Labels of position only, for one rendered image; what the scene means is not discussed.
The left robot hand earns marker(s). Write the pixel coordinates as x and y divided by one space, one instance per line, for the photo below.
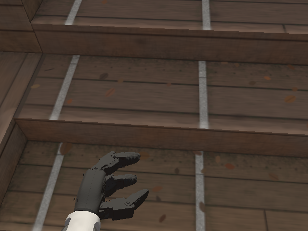
95 186

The robot left forearm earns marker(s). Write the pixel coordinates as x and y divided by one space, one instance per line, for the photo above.
82 221

